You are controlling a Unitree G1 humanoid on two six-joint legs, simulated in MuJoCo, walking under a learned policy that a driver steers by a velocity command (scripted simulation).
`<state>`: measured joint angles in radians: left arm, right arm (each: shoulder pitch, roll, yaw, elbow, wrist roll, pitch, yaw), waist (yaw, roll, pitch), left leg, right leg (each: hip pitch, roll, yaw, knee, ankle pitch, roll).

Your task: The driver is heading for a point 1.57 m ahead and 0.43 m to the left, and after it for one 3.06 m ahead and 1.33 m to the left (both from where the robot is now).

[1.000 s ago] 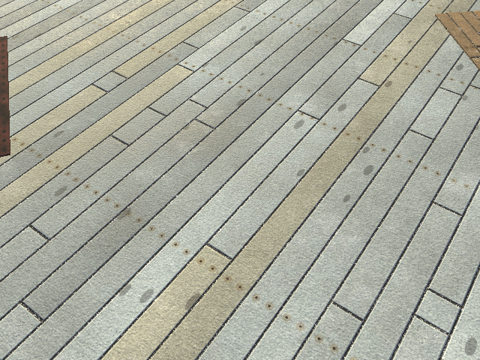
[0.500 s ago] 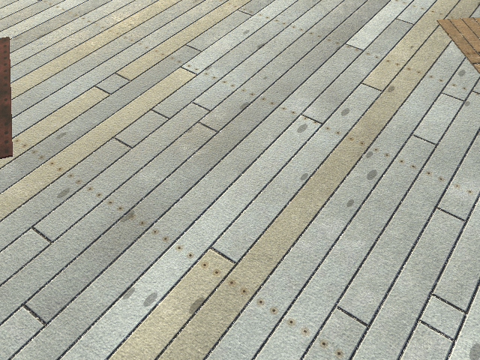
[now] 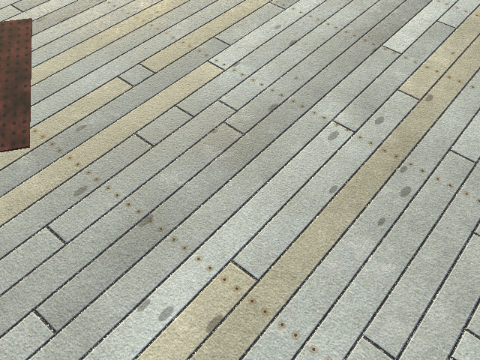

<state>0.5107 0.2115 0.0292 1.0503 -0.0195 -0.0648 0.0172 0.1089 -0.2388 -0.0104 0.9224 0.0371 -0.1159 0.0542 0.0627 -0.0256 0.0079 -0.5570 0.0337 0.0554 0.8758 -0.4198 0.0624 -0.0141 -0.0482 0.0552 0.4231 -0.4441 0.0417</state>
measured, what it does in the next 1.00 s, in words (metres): walks ahead: left foot, then right foot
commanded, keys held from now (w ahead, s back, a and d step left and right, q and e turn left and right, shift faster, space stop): w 1.00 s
